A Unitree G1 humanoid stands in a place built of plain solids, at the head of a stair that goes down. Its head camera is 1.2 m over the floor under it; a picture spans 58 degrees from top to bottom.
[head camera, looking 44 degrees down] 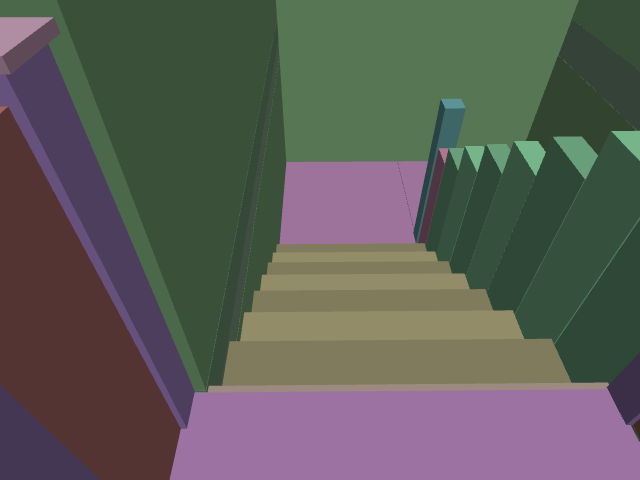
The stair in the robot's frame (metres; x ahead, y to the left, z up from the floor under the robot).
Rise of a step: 0.18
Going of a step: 0.26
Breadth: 1.19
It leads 1 degrees to the left of straight ahead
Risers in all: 8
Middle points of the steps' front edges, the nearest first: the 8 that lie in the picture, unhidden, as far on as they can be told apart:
0.63 -0.26 0.00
0.89 -0.26 -0.18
1.16 -0.26 -0.35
1.42 -0.26 -0.53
1.69 -0.25 -0.71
1.95 -0.25 -0.88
2.22 -0.25 -1.06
2.48 -0.25 -1.24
